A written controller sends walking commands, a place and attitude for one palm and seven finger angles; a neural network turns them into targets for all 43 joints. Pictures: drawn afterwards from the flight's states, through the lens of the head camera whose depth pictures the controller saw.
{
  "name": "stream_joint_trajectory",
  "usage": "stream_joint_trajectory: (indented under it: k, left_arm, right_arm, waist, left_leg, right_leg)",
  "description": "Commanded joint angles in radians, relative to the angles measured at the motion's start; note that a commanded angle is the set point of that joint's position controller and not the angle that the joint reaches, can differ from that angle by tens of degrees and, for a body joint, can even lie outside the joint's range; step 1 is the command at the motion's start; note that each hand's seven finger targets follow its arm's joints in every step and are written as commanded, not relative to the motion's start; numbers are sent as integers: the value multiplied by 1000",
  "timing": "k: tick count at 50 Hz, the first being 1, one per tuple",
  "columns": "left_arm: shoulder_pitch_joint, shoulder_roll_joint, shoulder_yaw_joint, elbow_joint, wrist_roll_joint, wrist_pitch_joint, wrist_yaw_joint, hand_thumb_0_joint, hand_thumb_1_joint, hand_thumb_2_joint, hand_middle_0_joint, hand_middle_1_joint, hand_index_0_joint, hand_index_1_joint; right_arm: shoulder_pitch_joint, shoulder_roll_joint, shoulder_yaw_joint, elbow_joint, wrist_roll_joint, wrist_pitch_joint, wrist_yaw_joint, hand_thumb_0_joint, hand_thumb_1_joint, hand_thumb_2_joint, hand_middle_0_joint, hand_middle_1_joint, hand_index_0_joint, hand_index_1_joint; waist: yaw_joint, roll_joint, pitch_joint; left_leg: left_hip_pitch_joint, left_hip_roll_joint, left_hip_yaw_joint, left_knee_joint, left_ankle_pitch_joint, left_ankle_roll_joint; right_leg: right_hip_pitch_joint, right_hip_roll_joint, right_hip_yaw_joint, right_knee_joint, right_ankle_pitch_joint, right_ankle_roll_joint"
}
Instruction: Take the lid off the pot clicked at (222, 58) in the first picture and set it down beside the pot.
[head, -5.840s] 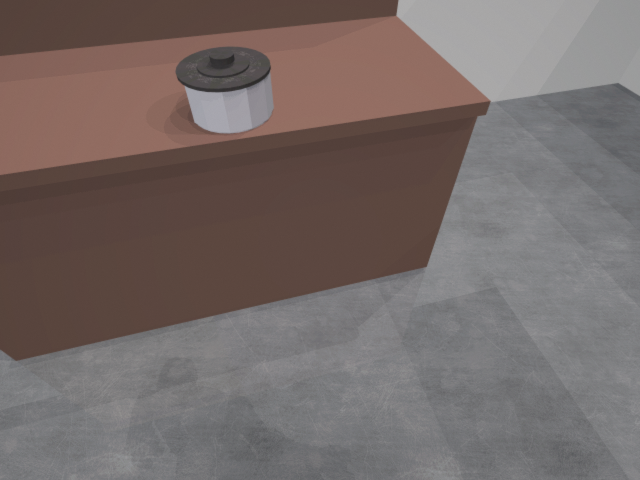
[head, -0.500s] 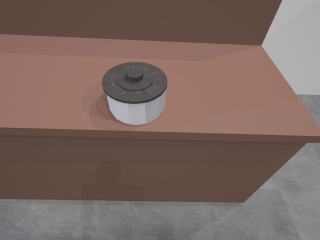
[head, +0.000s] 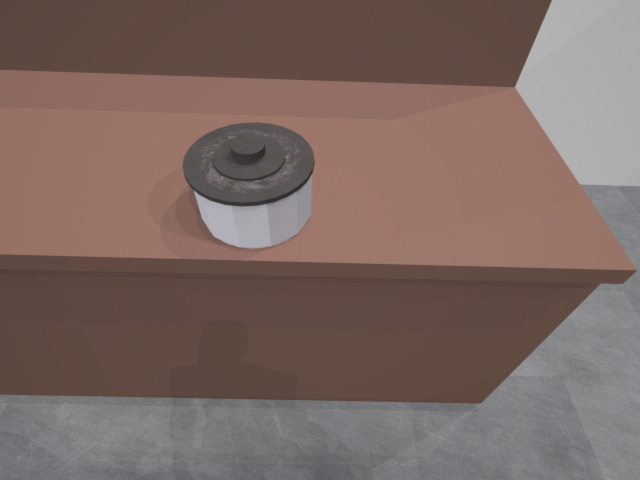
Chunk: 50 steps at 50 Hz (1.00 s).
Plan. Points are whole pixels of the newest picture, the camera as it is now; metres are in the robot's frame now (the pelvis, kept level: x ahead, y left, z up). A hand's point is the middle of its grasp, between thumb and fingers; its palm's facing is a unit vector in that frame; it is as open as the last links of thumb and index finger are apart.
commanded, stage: look again from close up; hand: left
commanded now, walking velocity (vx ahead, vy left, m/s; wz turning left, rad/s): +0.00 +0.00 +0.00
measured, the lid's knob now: (248, 147) +0.57 +0.16 +0.11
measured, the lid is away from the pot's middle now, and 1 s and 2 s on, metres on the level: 0.00 0.00 0.00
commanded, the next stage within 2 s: shuffle to correct the standing spot in 0.72 s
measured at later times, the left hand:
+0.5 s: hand out of the picture -0.01 +0.14 -0.17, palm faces +0.03 -0.98 -0.18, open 7.3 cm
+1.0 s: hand out of the picture -0.01 +0.13 -0.18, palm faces +0.07 -0.98 -0.17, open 7.3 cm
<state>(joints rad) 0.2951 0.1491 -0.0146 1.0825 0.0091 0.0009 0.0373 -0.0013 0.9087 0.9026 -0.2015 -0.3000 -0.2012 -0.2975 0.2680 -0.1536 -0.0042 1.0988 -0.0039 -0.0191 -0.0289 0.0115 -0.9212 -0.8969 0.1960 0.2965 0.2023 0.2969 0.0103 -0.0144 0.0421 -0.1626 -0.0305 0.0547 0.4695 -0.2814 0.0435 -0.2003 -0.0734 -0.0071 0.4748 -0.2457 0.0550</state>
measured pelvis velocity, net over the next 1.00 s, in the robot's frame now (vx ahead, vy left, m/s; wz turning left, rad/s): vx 0.00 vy -0.03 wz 0.01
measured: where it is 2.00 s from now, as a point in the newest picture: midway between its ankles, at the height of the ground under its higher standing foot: outside the picture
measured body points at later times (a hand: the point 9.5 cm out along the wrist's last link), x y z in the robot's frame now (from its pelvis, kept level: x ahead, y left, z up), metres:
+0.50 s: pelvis -0.01 -0.03 +0.00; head +0.01 -0.02 +0.45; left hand -0.01 +0.19 -0.16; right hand +0.00 -0.25 -0.16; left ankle -0.02 +0.09 -0.74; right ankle +0.01 -0.16 -0.74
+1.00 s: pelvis +0.00 -0.03 +0.00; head +0.01 -0.03 +0.45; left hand -0.02 +0.18 -0.16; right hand -0.01 -0.25 -0.16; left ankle -0.02 +0.09 -0.74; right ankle +0.01 -0.16 -0.74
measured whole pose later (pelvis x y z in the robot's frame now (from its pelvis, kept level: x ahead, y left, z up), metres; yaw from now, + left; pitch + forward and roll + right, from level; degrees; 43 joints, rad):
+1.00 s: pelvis +0.00 -0.03 +0.00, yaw +1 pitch -1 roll +0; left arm 0.33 0.14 0.01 1.07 0.01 0.00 0.02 0.00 0.91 0.90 -0.20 -0.30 -0.20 -0.30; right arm 0.32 -0.13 0.00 1.12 -0.02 -0.01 -0.02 0.01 -0.91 -0.90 0.19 0.30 0.20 0.30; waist 0.01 -0.01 0.02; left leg -0.20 0.02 0.02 0.50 -0.30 0.00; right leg -0.22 -0.02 -0.04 0.50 -0.26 0.00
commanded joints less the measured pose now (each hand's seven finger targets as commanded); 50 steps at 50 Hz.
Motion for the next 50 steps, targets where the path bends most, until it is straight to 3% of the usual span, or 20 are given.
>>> stream_joint_trajectory:
  k: [1, 20, 27, 38, 41, 43, 46, 50]
  left_arm:
    - [65, 100, 22, -25, 2, -16, 3, 0, 900, 900, -200, -300, -200, -300]
    - [61, 105, 23, -34, -2, -23, 0, 0, 900, 900, -200, -300, -200, -300]
    - [68, 101, 25, -32, -3, -26, 0, 0, 900, 900, -200, -300, -200, -300]
    - [73, 94, 26, -26, -3, -24, -1, 0, 900, 900, -200, -300, -200, -300]
    - [75, 89, 26, -25, -3, -26, 0, 0, 900, 900, -200, -300, -200, -300]
    - [81, 98, 31, -25, 1, -25, -2, 0, 900, 900, -200, -300, -200, -300]
    - [86, 114, 46, -38, 8, -16, -8, 0, 900, 900, -200, -300, -200, -300]
    - [112, 134, 65, -50, 7, -13, -11, 0, 900, 900, -200, -300, -200, -300]
  right_arm:
    - [39, -86, -17, -30, 1, -14, -7, 0, -900, -900, 200, 300, 200, 300]
    - [43, -74, -12, -10, 1, -9, -4, 0, -900, -900, 200, 300, 200, 300]
    - [58, -67, -9, 0, 2, -14, -5, 0, -900, -900, 200, 300, 200, 300]
    - [69, -56, -9, 9, 2, -10, -7, 0, -900, -900, 200, 300, 200, 300]
    - [79, -53, -9, 11, 1, -12, -7, 0, -900, -900, 200, 300, 200, 300]
    - [93, -60, -12, 14, -2, -10, -6, 0, -900, -900, 200, 300, 200, 300]
    - [103, -57, -17, 4, -11, 3, 4, 0, -900, -900, 200, 300, 200, 300]
    - [106, -40, -20, -19, -16, 6, 9, 0, -900, -900, 200, 300, 200, 300]
  waist:
    - [-4, 10, 18]
    - [-4, 8, 26]
    - [-2, 14, 5]
    - [0, 1, 36]
    - [-3, 21, 27]
    - [-1, 5, 17]
    - [2, -29, 71]
    - [10, -99, 104]
  left_leg:
    - [-32, 111, -106, -102, 157, -3]
    - [-48, 108, -95, -110, 106, -22]
    - [-42, 113, -97, -114, 140, -24]
    - [-51, 116, -98, -127, 101, -25]
    - [-46, 114, -98, -124, 113, -26]
    - [-52, 105, -88, -116, 16, -21]
    - [-123, 68, -57, -73, -155, -22]
    - [-177, 32, -9, 44, -149, -24]
  right_leg:
    - [-16, -38, 49, -69, 141, -72]
    - [-26, -34, 73, -116, 70, -83]
    - [-5, -31, 63, -110, 103, -84]
    - [-25, -23, 60, -126, 52, -86]
    - [-27, -24, 61, -121, 64, -87]
    - [-12, -19, 60, -126, -41, -92]
    - [-57, -39, 105, -161, -285, -115]
    - [-87, -97, 182, -217, -419, -158]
